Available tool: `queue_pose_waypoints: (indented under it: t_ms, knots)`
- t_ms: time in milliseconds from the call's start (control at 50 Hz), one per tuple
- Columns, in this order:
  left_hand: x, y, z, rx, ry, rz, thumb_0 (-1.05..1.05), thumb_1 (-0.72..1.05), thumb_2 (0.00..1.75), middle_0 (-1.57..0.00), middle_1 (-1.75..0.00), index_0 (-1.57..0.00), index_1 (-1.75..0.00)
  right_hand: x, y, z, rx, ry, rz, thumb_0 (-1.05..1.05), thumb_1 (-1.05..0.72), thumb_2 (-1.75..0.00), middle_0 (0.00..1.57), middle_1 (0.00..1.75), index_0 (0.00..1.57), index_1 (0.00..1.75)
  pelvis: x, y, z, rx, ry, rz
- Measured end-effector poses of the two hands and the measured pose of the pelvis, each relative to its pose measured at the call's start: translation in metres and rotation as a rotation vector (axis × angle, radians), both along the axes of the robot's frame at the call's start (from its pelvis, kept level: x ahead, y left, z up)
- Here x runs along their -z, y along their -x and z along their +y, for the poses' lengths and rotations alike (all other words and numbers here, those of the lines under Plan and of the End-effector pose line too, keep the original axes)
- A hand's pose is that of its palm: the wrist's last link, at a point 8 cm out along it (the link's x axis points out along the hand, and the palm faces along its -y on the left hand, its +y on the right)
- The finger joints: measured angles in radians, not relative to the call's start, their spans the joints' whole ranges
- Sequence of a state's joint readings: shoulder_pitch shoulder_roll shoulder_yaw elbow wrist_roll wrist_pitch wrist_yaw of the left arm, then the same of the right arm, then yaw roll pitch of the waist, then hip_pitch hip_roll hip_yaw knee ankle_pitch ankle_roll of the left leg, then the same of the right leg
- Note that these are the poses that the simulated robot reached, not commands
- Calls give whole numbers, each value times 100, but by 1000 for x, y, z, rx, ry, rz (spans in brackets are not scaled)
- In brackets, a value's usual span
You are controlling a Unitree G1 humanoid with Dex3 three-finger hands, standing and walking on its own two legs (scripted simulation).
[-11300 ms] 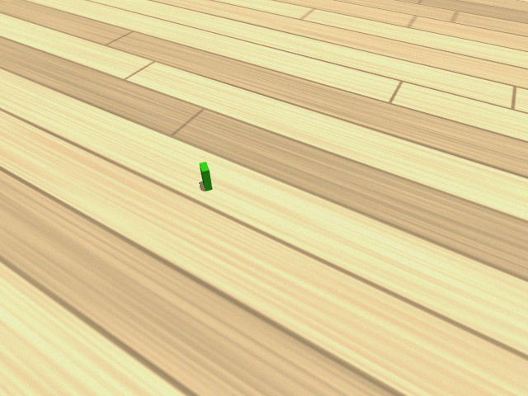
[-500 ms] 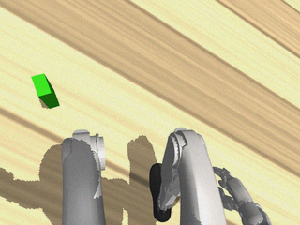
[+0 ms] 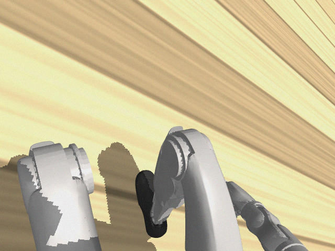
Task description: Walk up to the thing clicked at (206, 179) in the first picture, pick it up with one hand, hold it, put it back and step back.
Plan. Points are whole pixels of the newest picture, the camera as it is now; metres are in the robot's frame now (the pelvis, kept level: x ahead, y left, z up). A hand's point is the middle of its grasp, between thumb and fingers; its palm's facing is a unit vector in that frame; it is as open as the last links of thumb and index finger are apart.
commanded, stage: close in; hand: left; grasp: from the side
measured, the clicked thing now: out of the picture +0.45 +0.33 -0.22
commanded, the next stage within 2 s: rest palm in 0.60 s
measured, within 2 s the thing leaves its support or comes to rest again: neither
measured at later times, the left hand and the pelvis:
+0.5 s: hand out of the picture +0.39 +0.35 -0.19, palm faces +0.47 -0.88 -0.03, open 17.4 cm; pelvis -0.01 +0.01 -0.01, yaw -2 degrees
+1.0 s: hand out of the picture +0.40 +0.33 -0.20, palm faces +0.50 -0.87 -0.04, open 16.8 cm; pelvis -0.01 +0.01 -0.01, yaw -3 degrees
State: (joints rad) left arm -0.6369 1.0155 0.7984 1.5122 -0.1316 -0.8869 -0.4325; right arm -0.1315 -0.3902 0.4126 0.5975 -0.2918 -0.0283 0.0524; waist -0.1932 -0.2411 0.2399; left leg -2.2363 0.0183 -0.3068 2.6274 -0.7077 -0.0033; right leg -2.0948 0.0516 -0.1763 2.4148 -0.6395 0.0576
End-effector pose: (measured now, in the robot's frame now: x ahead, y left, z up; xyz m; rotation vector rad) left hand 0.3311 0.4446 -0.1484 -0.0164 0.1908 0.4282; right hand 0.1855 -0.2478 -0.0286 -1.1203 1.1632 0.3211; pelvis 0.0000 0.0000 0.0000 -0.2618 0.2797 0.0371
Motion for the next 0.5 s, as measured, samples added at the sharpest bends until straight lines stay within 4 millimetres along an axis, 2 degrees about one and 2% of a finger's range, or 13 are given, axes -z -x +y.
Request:
queue_pose_waypoints:
  t_ms: [100, 200, 380, 500]
  knots:
    - [24, -10, -27, -38, 31, -34, -1, -61, 9, -8, -19, -10, -19, -4, 7, 8, -29, 26, 16, 0, -90, -90, 21, 31, 21, 30, 6, 3, 3, 12, 22, -45]
    - [38, -18, -41, -75, 20, -68, -1, -61, 9, -8, -18, -10, -17, -10, 17, 12, -44, 66, 37, 0, -90, -90, 21, 31, 21, 30, 10, 6, 7, 21, 44, -88]
    - [39, -16, -41, -63, -57, -63, -1, -61, 10, -7, -18, -10, -17, -12, 31, 9, -35, 109, 95, 0, -90, -90, 21, 31, 21, 30, 11, 9, 12, 27, 65, -110]
    - [42, -17, -60, -59, -33, -53, -1, -61, 11, -7, -18, -9, -17, -9, 27, 13, -43, 87, 97, 0, -90, -90, 21, 31, 21, 30, 10, 9, 11, 28, 62, -107]
